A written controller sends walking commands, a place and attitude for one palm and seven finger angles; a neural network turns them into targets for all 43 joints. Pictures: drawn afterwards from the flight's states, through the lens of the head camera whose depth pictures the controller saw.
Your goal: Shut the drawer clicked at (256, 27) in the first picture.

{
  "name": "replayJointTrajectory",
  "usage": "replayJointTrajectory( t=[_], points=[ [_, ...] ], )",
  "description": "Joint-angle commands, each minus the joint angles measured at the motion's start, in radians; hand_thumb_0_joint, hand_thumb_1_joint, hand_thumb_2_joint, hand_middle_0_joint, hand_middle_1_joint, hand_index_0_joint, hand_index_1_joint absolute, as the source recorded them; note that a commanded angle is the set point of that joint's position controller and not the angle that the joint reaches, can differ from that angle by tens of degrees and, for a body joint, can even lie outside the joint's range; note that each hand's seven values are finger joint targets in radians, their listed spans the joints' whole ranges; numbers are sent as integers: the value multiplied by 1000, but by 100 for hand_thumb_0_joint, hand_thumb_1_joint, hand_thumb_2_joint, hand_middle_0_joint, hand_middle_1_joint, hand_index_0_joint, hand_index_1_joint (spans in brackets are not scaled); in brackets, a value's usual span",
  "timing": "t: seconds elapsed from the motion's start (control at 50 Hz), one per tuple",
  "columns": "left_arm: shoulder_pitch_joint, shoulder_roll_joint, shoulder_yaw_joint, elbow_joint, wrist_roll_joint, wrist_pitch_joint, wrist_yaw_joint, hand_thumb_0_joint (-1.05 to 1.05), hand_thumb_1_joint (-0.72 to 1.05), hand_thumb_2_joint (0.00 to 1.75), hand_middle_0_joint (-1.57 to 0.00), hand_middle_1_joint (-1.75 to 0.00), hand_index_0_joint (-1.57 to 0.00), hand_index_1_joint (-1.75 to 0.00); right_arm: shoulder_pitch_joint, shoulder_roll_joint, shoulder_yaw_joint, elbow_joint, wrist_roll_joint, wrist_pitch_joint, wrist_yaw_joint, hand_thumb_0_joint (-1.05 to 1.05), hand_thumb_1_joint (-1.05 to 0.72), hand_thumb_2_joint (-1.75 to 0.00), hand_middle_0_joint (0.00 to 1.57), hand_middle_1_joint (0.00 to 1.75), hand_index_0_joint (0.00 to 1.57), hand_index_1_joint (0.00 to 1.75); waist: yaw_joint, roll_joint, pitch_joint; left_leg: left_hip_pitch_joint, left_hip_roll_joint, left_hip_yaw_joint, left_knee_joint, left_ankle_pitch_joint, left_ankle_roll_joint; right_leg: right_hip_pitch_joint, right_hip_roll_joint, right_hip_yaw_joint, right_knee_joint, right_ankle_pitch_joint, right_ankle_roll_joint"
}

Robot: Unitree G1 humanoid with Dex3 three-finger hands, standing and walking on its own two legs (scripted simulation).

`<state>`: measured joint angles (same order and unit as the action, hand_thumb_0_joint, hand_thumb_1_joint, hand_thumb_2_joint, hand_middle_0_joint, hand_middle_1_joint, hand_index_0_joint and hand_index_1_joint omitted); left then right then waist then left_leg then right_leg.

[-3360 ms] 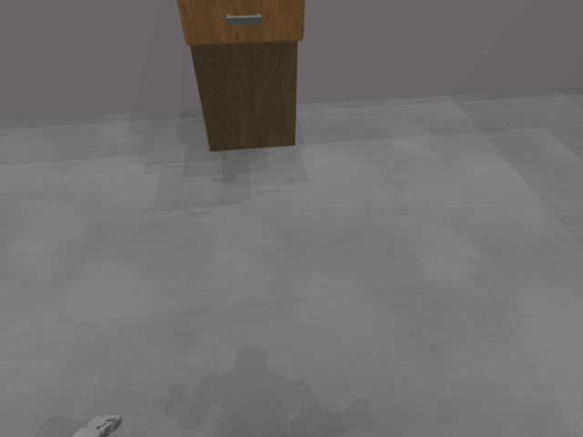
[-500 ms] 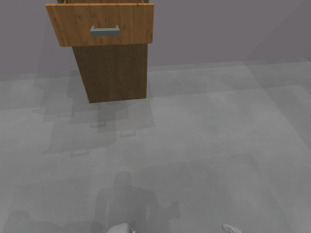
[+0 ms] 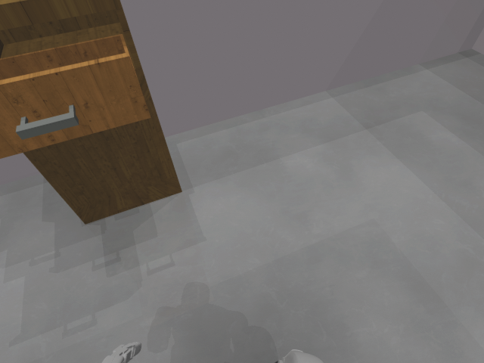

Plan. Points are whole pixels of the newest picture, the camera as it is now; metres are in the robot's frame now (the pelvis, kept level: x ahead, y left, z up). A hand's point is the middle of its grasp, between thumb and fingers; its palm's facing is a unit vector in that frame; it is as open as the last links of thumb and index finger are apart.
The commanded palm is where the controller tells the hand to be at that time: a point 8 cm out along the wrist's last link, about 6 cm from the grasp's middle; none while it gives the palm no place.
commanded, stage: walk to a spot facing it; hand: left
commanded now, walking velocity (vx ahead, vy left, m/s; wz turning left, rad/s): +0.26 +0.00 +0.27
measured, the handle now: (48, 120) +0.62 +0.46 +0.05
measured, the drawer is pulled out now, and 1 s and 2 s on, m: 0.30 0.30 0.30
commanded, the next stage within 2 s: turn to face it in 0.06 s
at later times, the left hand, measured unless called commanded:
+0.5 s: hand out of the picture +0.08 +0.16 -0.18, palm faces +0.28 -0.95 -0.12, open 7.3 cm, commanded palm none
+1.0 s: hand (138, 352) +0.17 +0.20 -0.14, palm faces +0.33 -0.90 -0.27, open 7.3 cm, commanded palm none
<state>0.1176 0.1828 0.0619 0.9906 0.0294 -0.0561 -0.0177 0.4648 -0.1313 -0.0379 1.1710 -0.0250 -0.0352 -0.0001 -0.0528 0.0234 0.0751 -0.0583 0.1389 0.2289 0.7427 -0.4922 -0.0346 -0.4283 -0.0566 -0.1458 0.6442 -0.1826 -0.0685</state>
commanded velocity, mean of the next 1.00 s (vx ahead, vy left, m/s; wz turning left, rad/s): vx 0.09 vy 0.01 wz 0.31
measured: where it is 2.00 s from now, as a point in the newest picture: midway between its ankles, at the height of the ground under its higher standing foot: (217, 327)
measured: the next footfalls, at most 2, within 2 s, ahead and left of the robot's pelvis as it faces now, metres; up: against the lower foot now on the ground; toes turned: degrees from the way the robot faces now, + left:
left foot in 0.48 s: +0.23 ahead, +0.13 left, +0.00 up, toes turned +21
right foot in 0.98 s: +0.23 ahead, -0.10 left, +0.00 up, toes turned +14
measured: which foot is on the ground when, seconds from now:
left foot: up 0.00-0.46, down 0.48-0.98, up 1.00-1.00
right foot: down 0.00-0.50, up 0.52-0.96, down 0.98-1.00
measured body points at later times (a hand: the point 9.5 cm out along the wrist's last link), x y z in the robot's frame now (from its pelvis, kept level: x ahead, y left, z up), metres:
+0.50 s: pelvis +0.14 +0.02 +0.00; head +0.16 +0.05 +0.45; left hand +0.06 +0.21 -0.16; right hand +0.28 -0.20 -0.13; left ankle +0.19 +0.12 -0.72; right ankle +0.10 -0.08 -0.72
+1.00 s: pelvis +0.16 +0.00 +0.01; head +0.16 -0.03 +0.46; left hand +0.15 +0.25 -0.12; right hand +0.27 -0.22 -0.15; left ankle +0.19 +0.11 -0.71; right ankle +0.19 -0.11 -0.72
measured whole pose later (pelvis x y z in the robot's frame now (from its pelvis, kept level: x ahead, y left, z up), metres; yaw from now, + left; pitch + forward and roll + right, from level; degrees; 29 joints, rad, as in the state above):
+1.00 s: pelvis +0.16 +0.00 +0.01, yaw +18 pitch -2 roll +1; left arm 0.22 0.17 0.04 0.97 0.03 0.00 0.02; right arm 0.25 -0.20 -0.06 1.01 -0.02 0.04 0.00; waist -0.02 0.04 0.01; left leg -0.35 -0.02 0.06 0.59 -0.29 0.03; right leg -0.22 -0.04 -0.07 0.55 -0.32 0.01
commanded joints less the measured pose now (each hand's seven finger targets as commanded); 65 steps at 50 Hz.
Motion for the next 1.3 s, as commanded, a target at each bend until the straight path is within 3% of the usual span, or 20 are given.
replayJointTrajectory(
  t=[0.0,0.04,0.12,0.34,0.42,0.44,0.46,0.48,0.5,0.56,0.64,0.86,0.92,0.94,0.96,0.98,1.0,1.04,1.08,1.28],
  points=[
    [298,211,52,50,-18,-4,24,0,90,90,-20,-30,-20,-30,-85,-84,-26,-113,19,-29,-5,0,-90,-90,20,30,20,30,141,-183,-164,-539,-7,-194,621,63,47,460,-362,506,-392,-22,-118],
    [180,122,16,24,-18,-10,27,0,90,90,-20,-30,-20,-30,-84,-63,-22,-94,9,-10,-7,0,-90,-90,20,30,20,30,71,-75,-57,-472,31,-223,556,197,41,242,-295,289,-418,48,-46],
    [175,52,-3,39,-7,-28,35,0,90,90,-20,-30,-20,-30,6,-25,-23,-62,1,30,-3,0,-90,-90,20,30,20,30,9,-119,-39,-454,17,-214,461,276,19,174,-243,84,-449,154,-19],
    [261,99,-5,53,-4,3,51,0,90,90,-20,-30,-20,-30,-280,-51,-8,-195,6,44,17,0,-90,-90,20,30,20,30,73,-136,2,-473,-22,-112,54,236,10,341,-282,-30,-326,490,-46],
    [253,124,6,49,-5,23,54,0,90,90,-20,-30,-20,-30,-234,-86,-12,-203,3,43,12,0,-90,-90,20,30,20,30,43,-102,-50,-280,-66,-92,-107,254,41,336,-283,-55,-149,537,-19],
    [244,127,8,43,-11,27,53,0,90,90,-20,-30,-20,-30,-153,-114,-20,-186,-1,39,7,0,-90,-90,20,30,20,30,2,-54,-103,-146,-75,-95,-203,403,52,298,-251,-88,-6,489,16],
    [259,95,10,19,-24,32,51,0,90,90,-20,-30,-20,-30,-79,-199,-38,-187,-10,28,-2,0,-90,-90,20,30,20,30,-22,143,-172,21,90,-312,-284,744,128,141,-145,-117,200,193,86],
    [259,51,-7,-15,-33,37,49,0,90,90,-20,-30,-20,-30,-47,-284,-48,-183,3,27,-12,0,-90,-90,20,30,20,30,-16,357,-213,101,300,-576,-348,1137,273,-39,-21,-51,446,-482,133],
    [234,81,-5,-24,-22,49,57,0,90,90,-20,-30,-20,-30,-73,-282,-43,-178,13,36,-17,0,-90,-90,20,30,20,30,-7,209,-236,57,309,-513,-358,968,304,-22,-36,70,512,-517,110],
    [180,61,5,-1,-10,62,46,0,90,90,-20,-30,-20,-30,-238,-208,-29,-231,8,28,-31,0,-90,-90,20,30,20,30,33,96,-129,-83,192,-428,-418,687,232,-76,-67,118,525,-319,124],
    [224,57,9,14,-9,79,43,0,90,90,-20,-30,-20,-30,-270,-197,-26,-242,12,24,-28,0,-90,-90,20,30,20,30,59,74,-148,-121,119,-339,-456,590,201,-21,-49,112,457,-216,133],
    [146,54,0,-47,-8,80,43,0,90,90,-20,-30,-20,-30,-235,-208,-46,-229,-5,46,-14,0,-90,-90,20,30,20,30,36,128,-104,-177,100,-451,-505,151,213,105,4,90,70,-265,112],
    [266,74,3,-10,-3,62,36,0,90,90,-20,-30,-20,-30,-259,-195,-48,-229,4,48,-7,0,-90,-90,20,30,20,30,97,59,-93,-366,14,-403,-426,-63,145,379,24,65,-219,-150,93],
    [325,127,16,-1,10,54,40,0,90,90,-20,-30,-20,-30,-267,-139,-41,-240,11,49,-3,0,-90,-90,20,30,20,30,127,-120,-59,-535,-86,-306,-208,-97,88,467,-113,239,-377,-323,51],
    [347,223,33,-15,16,53,47,0,90,90,-20,-30,-20,-30,-298,-91,-31,-285,12,50,4,0,-90,-90,20,30,20,30,147,-390,14,-702,-186,-171,64,-70,33,420,-373,593,-571,-622,-52],
    [304,221,25,-34,-2,48,54,0,90,90,-20,-30,-20,-30,-347,-167,-47,-298,-8,56,12,0,-90,-90,20,30,20,30,134,-232,79,-668,-121,-262,204,1,44,226,-428,607,-629,-661,-76],
    [223,195,26,-44,-4,31,55,0,90,90,-20,-30,-20,-30,-297,-164,-55,-277,-11,57,21,0,-90,-90,20,30,20,30,79,-235,91,-646,-100,-278,264,102,47,189,-373,538,-625,-602,-55],
    [186,131,5,-44,-9,12,48,0,90,90,-20,-30,-20,-30,-221,-146,-54,-221,-11,57,29,0,-90,-90,20,30,20,30,37,-162,104,-590,-83,-252,333,225,35,176,-276,364,-570,-396,-11],
    [225,108,1,-29,-12,-5,42,0,90,90,-20,-30,-20,-30,-178,-120,-49,-200,-6,52,33,0,-90,-90,20,30,20,30,38,-134,55,-579,-85,-227,345,299,19,249,-226,233,-529,-209,3],
    [409,93,-1,88,2,-22,43,0,90,90,-20,-30,-20,-30,-327,-89,-31,-231,0,30,38,0,-90,-90,20,30,20,30,113,-177,64,-592,-38,-163,68,267,11,403,-271,185,-502,-62,-52]
  ],
)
